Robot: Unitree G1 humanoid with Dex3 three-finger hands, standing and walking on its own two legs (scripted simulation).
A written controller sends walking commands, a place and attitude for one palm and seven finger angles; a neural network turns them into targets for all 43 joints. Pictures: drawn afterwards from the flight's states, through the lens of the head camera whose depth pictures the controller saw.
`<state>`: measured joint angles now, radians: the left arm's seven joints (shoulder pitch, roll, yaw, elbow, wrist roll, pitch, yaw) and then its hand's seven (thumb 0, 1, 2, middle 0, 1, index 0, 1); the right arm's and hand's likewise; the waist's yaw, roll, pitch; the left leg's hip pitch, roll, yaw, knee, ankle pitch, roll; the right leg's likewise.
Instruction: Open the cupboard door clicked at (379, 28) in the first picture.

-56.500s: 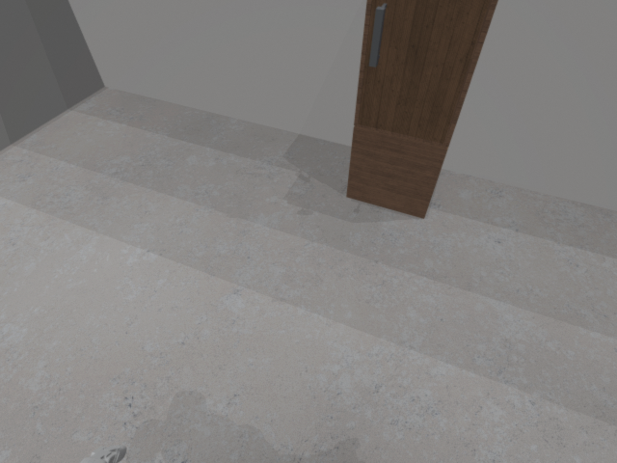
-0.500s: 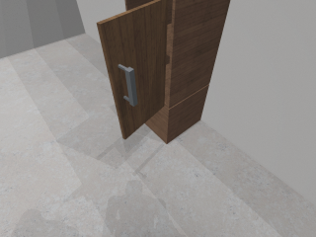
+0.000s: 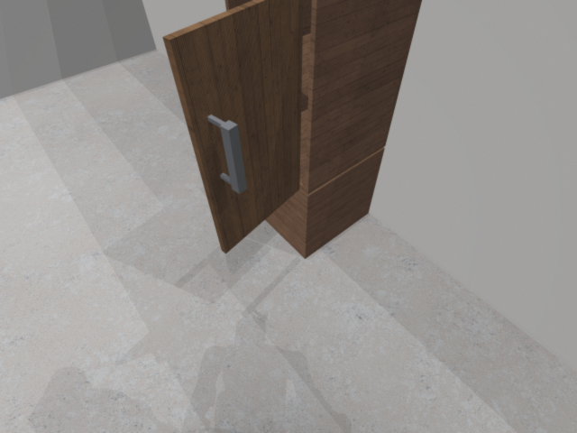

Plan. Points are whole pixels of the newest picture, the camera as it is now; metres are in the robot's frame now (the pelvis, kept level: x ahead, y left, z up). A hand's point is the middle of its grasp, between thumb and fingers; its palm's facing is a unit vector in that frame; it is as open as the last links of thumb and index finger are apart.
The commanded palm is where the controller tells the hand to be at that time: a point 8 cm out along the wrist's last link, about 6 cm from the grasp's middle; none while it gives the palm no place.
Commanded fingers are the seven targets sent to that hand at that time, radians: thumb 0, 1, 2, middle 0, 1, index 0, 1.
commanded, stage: look to check the result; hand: left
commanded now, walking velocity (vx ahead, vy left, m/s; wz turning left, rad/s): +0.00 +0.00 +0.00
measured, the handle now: (227, 155) +0.63 +0.17 +0.00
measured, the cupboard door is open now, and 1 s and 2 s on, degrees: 100 100 100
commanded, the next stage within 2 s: stand and wait in 0.22 s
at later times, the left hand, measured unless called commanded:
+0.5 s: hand out of the picture +0.05 +0.20 -0.16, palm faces +0.00 -0.96 -0.29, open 7.4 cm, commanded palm none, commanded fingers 0.00 0.90 0.90 -0.20 -0.30 -0.20 -0.30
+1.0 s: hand out of the picture +0.06 +0.19 -0.17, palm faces -0.02 -0.96 -0.29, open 7.4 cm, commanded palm none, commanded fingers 0.00 0.90 0.90 -0.20 -0.30 -0.20 -0.30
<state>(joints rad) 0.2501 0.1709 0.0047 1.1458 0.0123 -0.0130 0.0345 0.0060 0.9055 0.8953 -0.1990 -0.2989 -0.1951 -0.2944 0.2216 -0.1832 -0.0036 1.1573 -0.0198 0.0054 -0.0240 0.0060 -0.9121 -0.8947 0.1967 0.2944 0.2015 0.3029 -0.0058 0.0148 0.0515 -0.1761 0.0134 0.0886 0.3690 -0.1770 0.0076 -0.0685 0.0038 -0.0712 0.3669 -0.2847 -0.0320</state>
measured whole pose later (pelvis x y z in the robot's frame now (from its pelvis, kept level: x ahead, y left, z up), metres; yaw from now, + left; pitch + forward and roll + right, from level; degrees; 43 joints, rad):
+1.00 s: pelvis +0.02 -0.02 +0.00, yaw -1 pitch -1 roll +1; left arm 0.18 0.24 0.00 1.13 0.01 -0.02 0.03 0.01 0.90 0.90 -0.20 -0.30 -0.20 -0.29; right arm 0.16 -0.25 0.00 1.14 -0.02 0.01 -0.02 0.01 -0.91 -0.89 0.20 0.29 0.20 0.30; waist -0.01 0.01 0.05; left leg -0.13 0.04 0.09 0.33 -0.18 -0.02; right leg -0.01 0.04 -0.07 0.29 -0.27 -0.06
